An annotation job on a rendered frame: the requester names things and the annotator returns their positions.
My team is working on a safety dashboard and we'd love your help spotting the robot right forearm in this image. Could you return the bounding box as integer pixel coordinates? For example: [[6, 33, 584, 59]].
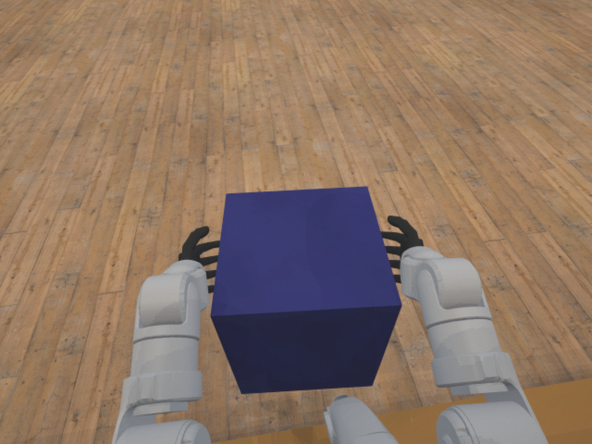
[[400, 246, 548, 444]]

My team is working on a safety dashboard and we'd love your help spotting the robot left upper arm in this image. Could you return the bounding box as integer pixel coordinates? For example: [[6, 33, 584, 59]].
[[116, 420, 211, 444]]

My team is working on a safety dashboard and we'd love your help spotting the right robot thigh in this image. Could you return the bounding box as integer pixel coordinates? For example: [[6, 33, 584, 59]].
[[323, 397, 399, 444]]

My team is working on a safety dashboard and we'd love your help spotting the right robot hand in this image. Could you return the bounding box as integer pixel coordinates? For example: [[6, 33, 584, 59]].
[[381, 216, 424, 283]]

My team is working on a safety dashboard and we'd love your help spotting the left robot hand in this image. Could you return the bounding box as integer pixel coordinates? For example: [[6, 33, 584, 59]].
[[179, 226, 220, 293]]

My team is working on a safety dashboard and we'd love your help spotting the robot right upper arm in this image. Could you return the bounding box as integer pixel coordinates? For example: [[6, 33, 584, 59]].
[[437, 401, 547, 444]]

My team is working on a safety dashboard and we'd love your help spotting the robot left forearm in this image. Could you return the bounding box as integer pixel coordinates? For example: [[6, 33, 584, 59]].
[[112, 260, 210, 444]]

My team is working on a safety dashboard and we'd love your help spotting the carton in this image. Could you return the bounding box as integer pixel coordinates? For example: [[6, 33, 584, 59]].
[[210, 186, 402, 394]]

